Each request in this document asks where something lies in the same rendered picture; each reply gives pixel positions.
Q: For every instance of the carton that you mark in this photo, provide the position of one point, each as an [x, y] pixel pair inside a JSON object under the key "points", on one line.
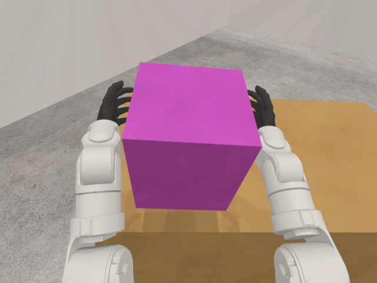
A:
{"points": [[190, 136]]}

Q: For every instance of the robot left upper arm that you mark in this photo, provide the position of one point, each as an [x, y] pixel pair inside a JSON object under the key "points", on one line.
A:
{"points": [[100, 264]]}

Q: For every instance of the pedestal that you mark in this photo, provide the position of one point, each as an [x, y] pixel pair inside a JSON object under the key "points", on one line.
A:
{"points": [[337, 145]]}

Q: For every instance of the left robot hand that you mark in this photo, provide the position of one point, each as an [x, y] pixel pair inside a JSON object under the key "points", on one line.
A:
{"points": [[109, 109]]}

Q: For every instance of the robot right upper arm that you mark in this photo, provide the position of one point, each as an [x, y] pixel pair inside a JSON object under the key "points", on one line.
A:
{"points": [[309, 262]]}

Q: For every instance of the left robot forearm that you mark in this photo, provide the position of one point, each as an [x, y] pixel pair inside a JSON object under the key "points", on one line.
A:
{"points": [[98, 187]]}

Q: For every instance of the right robot hand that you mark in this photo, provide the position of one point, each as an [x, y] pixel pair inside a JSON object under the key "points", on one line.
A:
{"points": [[263, 114]]}

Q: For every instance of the right robot forearm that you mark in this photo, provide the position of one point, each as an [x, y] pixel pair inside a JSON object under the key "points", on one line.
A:
{"points": [[293, 210]]}

